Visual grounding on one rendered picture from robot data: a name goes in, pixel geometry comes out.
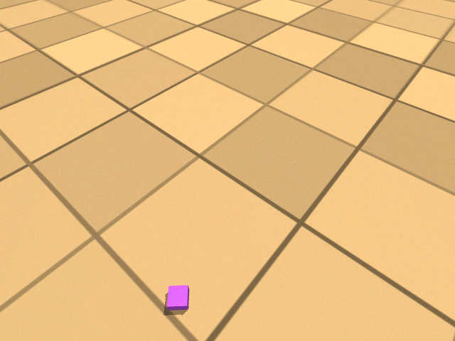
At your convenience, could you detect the small box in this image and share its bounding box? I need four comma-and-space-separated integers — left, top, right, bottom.
167, 285, 189, 310

